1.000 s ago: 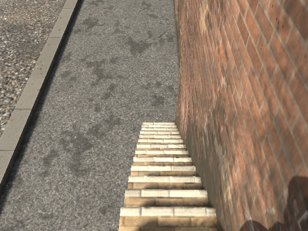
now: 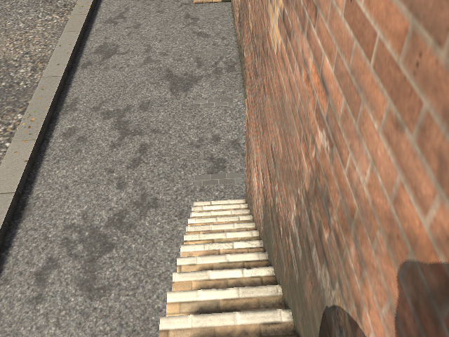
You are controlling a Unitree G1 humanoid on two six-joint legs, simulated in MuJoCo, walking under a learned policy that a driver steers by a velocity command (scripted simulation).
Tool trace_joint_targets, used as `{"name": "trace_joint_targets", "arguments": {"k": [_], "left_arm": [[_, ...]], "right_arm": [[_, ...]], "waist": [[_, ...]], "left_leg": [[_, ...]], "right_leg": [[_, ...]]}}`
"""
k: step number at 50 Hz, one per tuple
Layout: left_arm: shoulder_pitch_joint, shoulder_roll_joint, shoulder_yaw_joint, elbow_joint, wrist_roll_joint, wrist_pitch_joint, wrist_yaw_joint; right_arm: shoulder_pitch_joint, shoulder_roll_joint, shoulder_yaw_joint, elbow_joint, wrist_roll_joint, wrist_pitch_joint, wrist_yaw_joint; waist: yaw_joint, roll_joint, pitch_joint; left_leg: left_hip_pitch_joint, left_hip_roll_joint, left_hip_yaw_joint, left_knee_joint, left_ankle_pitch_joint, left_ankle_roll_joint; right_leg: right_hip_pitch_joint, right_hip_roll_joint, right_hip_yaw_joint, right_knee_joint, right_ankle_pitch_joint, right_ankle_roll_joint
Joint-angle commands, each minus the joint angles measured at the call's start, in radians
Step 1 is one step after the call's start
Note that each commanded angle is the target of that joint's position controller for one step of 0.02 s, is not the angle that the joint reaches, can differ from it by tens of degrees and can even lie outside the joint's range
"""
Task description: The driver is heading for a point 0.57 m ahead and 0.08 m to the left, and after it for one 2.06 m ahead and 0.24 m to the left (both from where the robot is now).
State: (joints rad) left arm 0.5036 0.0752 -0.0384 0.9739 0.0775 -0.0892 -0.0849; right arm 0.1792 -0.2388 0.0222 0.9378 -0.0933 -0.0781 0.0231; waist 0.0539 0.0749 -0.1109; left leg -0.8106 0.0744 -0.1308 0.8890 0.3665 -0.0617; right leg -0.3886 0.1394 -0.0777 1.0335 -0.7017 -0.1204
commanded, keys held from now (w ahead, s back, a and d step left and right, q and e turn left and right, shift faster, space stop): w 1.00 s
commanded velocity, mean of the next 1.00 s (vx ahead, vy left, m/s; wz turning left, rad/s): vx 0.50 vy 0.00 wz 0.00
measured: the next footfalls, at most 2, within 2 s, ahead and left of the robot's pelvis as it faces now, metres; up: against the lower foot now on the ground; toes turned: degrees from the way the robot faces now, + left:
left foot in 0.20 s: +0.18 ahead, +0.11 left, -0.20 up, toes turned +2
right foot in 0.54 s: +0.44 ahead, -0.04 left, -0.39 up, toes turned +1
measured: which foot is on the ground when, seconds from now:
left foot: up 0.00-0.18, down 0.20-0.56, up 0.58-1.00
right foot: down 0.00-0.20, up 0.22-0.52, down 0.54-1.00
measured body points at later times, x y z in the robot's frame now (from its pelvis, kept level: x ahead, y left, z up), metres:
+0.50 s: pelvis +0.29 +0.05 -0.24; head +0.30 +0.02 +0.21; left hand +0.44 +0.24 -0.35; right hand +0.20 -0.19 -0.39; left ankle +0.14 +0.11 -0.85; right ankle +0.43 -0.05 -0.94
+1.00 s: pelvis +0.53 +0.11 -0.45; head +0.52 +0.11 +0.00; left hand +0.47 +0.31 -0.59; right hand +0.67 -0.13 -0.58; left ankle +0.64 +0.25 -1.17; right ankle +0.40 -0.04 -1.05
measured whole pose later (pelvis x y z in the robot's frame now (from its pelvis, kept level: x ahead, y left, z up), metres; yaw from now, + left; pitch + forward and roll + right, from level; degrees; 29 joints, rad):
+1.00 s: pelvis +0.53 +0.11 -0.45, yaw +2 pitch +2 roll -4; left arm 0.50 0.14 -0.02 0.93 0.09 -0.08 -0.07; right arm 0.21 -0.28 0.03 0.92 -0.05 -0.06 0.03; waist 0.12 0.08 -0.07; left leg -0.51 0.11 -0.05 0.57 0.22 -0.05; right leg -0.40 0.04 -0.03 1.32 -0.93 0.01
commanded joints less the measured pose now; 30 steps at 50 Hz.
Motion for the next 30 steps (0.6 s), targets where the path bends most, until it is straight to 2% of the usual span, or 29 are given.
{"name": "trace_joint_targets", "arguments": {"k": [1, 3, 4, 5, 6, 7, 8, 9, 10, 11, 12, 13, 14, 15, 16, 17, 18, 19, 20, 21, 22, 23, 24, 25, 26, 27, 28, 29, 30], "left_arm": [[0.034, 0.071, 0.013, -0.016, 0.004, -0.009, 0.008], [0.048, 0.092, 0.017, -0.017, -0.008, -0.026, 0.034], [0.09, 0.094, 0.023, 0.016, -0.001, -0.023, 0.038], [0.106, 0.094, 0.031, 0.007, -0.027, -0.012, 0.044], [0.043, 0.122, 0.04, 0.019, 0.02, -0.006, 0.028], [0.003, 0.112, 0.047, -0.009, 0.01, -0.014, 0.016], [-0.14, 0.122, 0.055, -0.029, 0.058, -0.015, -0.011], [-0.192, 0.186, 0.092, -0.075, 0.018, -0.024, -0.02], [-0.226, 0.29, 0.12, -0.069, 0.032, -0.027, -0.05], [-0.102, 0.101, 0.08, -0.057, 0.017, -0.017, -0.097], [-0.193, 0.047, 0.051, -0.164, 0.019, -0.011, -0.088], [-0.293, 0.07, 0.06, -0.224, 0.014, -0.007, -0.089], [-0.307, 0.047, 0.051, -0.223, 0.023, -0.001, -0.066], [-0.143, 0.002, 0.038, -0.163, 0.028, 0.016, -0.065], [-0.064, 0.028, 0.037, -0.114, 0.013, 0.018, -0.074], [-0.1, -0.012, 0.021, -0.128, 0.012, 0.033, -0.083], [-0.104, -0.039, -0.008, -0.147, 0.009, 0.048, -0.116], [-0.098, 0.071, 0.015, -0.156, 0.031, 0.059, -0.121], [-0.153, 0.123, 0.022, -0.182, 0.042, 0.064, -0.108], [-0.207, 0.154, 0.026, -0.209, 0.045, 0.068, -0.1], [-0.293, 0.15, 0.024, -0.257, 0.044, 0.058, -0.09], [-0.316, 0.153, 0.018, -0.294, 0.064, 0.06, -0.093], [-0.335, 0.168, 0.016, -0.313, 0.077, 0.067, -0.097], [-0.259, 0.148, 0.002, -0.3, 0.111, 0.057, -0.09], [-0.038, 0.187, 0.025, -0.226, 0.104, 0.044, -0.08], [0.08, 0.234, 0.057, -0.167, 0.067, 0.025, -0.057], [0.245, 0.285, 0.089, -0.146, 0.07, 0.021, -0.052], [0.327, 0.365, 0.112, -0.143, 0.034, 0.04, -0.1], [0.294, 0.332, 0.108, -0.126, 0.062, 0.03, -0.106]], "right_arm": [[0.037, -0.065, -0.015, -0.05, 0.008, 0.002, 0.005], [-0.052, -0.112, -0.026, -0.09, 0.009, 0.001, 0.002], [-0.1, -0.107, -0.027, -0.113, 0.014, 0.004, -0.003], [-0.189, -0.1, -0.026, -0.138, 0.045, 0.006, -0.003], [-0.046, -0.079, -0.022, -0.095, 0.021, 0.008, -0.017], [0.1, -0.096, -0.034, -0.045, 0.024, -0.006, -0.02], [0.351, -0.109, -0.045, 0.03, 0.029, -0.009, -0.024], [0.589, -0.163, -0.077, 0.13, 0.049, -0.037, -0.026], [0.868, -0.171, -0.098, 0.216, 0.045, -0.051, -0.033], [0.79, -0.237, -0.084, 0.165, 0.039, -0.066, -0.009], [0.695, -0.266, -0.114, 0.133, 0.007, -0.069, -0.02], [0.6, -0.248, -0.118, 0.13, 0.005, -0.063, -0.031], [0.447, -0.091, -0.068, 0.098, 0.025, -0.072, -0.045], [0.315, -0.018, -0.034, 0.095, 0.06, -0.067, -0.059], [0.198, 0.049, -0.003, 0.038, 0.086, -0.069, -0.071], [0.175, 0.023, 0.005, 0.046, 0.046, -0.077, -0.07], [0.161, -0.071, -0.013, 0.048, 0.003, -0.09, -0.068], [0.153, -0.095, -0.011, 0.023, 0.001, -0.115, -0.076], [0.186, -0.116, -0.018, 0.017, 0.029, -0.134, -0.086], [0.236, -0.141, -0.02, 0.018, 0.062, -0.139, -0.106], [0.276, -0.133, -0.009, 0.023, 0.063, -0.123, -0.105], [0.296, -0.151, -0.008, 0.029, 0.052, -0.1, -0.086], [0.296, -0.173, -0.016, 0.011, 0.059, -0.074, -0.075], [0.319, -0.162, -0.009, 0.024, 0.058, -0.059, -0.071], [0.238, -0.229, -0.032, -0.013, 0.069, -0.054, -0.052], [0.305, -0.216, -0.037, 0.015, 0.095, -0.045, -0.027], [0.433, -0.123, -0.01, 0.076, 0.05, -0.034, 0.052], [0.53, -0.131, -0.02, 0.059, 0.05, -0.047, 0.061], [0.364, -0.135, -0.013, -0.027, 0.098, -0.052, 0.039]], "waist": [[-0.064, -0.033, 0.129], [-0.017, -0.068, 0.187], [0.009, -0.092, 0.168], [0.056, -0.042, 0.193], [-0.02, -0.143, 0.152], [-0.059, -0.085, 0.135], [-0.175, -0.127, 0.177], [-0.235, 0.084, 0.186], [-0.356, 0.242, 0.181], [-0.175, 0.233, -0.091], [-0.176, 0.019, -0.038], [-0.178, -0.092, 0.063], [-0.1, -0.153, 0.104], [0.012, -0.108, 0.198], [0.055, -0.107, 0.233], [0.075, -0.056, 0.206], [0.105, -0.068, 0.151], [0.058, -0.156, 0.152], [0.013, -0.205, 0.112], [-0.04, -0.197, 0.08], [-0.065, -0.102, 0.086], [-0.075, -0.038, 0.117], [-0.092, -0.048, 0.159], [-0.071, -0.051, 0.185], [0.028, -0.143, 0.171], [0.049, -0.296, 0.145], [0.068, -0.333, -0.018], [0.062, -0.274, -0.256], [0.09, -0.081, -0.147]], "left_leg": [[0.078, 0.023, 0.005, 0.092, -0.008, -0.005], [-0.068, -0.002, 0.025, -0.003, -0.218, -0.007], [-0.106, 0.004, 0.022, -0.005, -0.269, -0.008], [-0.105, -0.004, 0.065, -0.166, -0.426, -0.017], [0.1, -0.012, 0.039, -0.002, -0.329, -0.001], [0.316, -0.06, 0.094, -0.006, -0.449, -0.006], [0.569, -0.054, 0.071, -0.095, -0.463, 0.014], [0.801, -0.112, 0.225, -0.455, -0.415, 0.027], [1.107, -0.082, 0.236, -0.624, -0.121, 0.135], [1.528, 0.2, -0.084, -0.157, 0.823, 0.411], [1.503, 0.27, -0.192, -0.098, 1.008, 0.438], [1.328, 0.263, -0.213, -0.125, 0.64, 0.389], [1.062, 0.224, -0.163, -0.168, 0.282, 0.288], [0.662, 0.178, -0.101, -0.241, 0.083, 0.282], [0.174, 0.093, -0.021, -0.323, -0.091, 0.279], [-0.092, 0.0, 0.038, -0.304, -0.224, 0.292], [-0.207, -0.039, 0.009, -0.263, -0.316, 0.287], [-0.111, -0.006, -0.052, -0.183, -0.488, 0.28], [0.018, -0.041, -0.026, -0.083, -0.553, 0.258], [0.084, -0.083, 0.031, -0.011, -0.65, 0.227], [0.045, -0.097, 0.023, 0.022, -0.657, 0.217], [0.105, -0.061, -0.044, 0.076, -0.641, 0.243], [0.247, -0.036, -0.109, 0.128, -0.613, 0.266], [0.316, -0.04, -0.165, 0.233, -0.494, 0.261], [0.359, -0.062, -0.163, 0.449, -0.414, 0.23], [0.385, -0.157, -0.081, 0.64, -0.499, 0.191], [0.0, -0.183, 0.008, 1.148, -0.96, 0.098], [-0.338, -0.268, -0.027, 1.495, -1.24, 0.045], [-0.529, -0.25, -0.033, 1.349, -1.126, 0.029]], "right_leg": [[-0.173, -0.254, 0.384, -0.177, 0.532, -0.092], [0.026, -0.235, 0.411, -0.079, 0.625, -0.073], [0.105, -0.249, 0.468, -0.063, 0.631, -0.084], [0.152, -0.241, 0.474, -0.082, 0.617, -0.086], [0.041, -0.242, 0.489, -0.024, 0.659, -0.076], [-0.055, -0.212, 0.408, 0.052, 0.859, -0.06], [-0.21, -0.208, 0.396, 0.216, 0.868, -0.037], [-0.253, -0.079, 0.275, 0.487, 0.753, -0.018], [-0.446, 0.037, 0.169, 0.999, 0.479, 0.055], [-0.804, 0.106, 0.14, 1.309, -0.162, 0.129], [-1.02, 0.059, 0.169, 1.237, -0.078, 0.134], [-1.133, -0.001, 0.207, 1.064, 0.028, 0.116], [-1.032, -0.105, 0.248, 0.722, 0.329, 0.099], [-0.864, -0.191, 0.201, 0.608, 0.454, 0.074], [-0.486, -0.221, 0.152, 0.283, 0.832, 0.049], [-0.206, -0.217, 0.104, 0.242, 1.062, 0.069], [-0.046, -0.203, 0.08, 0.343, 1.165, 0.103], [-0.143, -0.24, 0.159, 0.221, 1.209, 0.108], [-0.155, -0.233, 0.15, 0.027, 1.296, 0.115], [-0.069, -0.211, 0.096, -0.197, 1.289, 0.122], [0.096, -0.165, 0.026, -0.252, 1.171, 0.127], [0.079, -0.16, 0.036, -0.272, 1.039, 0.12], [-0.017, -0.169, 0.052, -0.398, 0.913, 0.109], [0.018, -0.16, 0.067, -0.436, 0.989, 0.095], [0.127, -0.132, 0.034, -0.562, 1.003, 0.075], [0.284, -0.122, 0.004, -0.909, 1.083, 0.032], [0.772, -0.351, 0.149, -0.534, 1.539, -0.169], [1.091, -0.499, 0.486, -0.238, 1.693, -0.399], [0.982, -0.554, 0.61, -0.4, 1.438, -0.407]]}}
Keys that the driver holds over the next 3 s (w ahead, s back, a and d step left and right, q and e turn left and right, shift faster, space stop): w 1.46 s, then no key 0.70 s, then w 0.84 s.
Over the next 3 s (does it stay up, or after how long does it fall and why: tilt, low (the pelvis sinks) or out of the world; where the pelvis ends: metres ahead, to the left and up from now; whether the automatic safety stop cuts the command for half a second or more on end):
stays up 1.09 0.07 -0.93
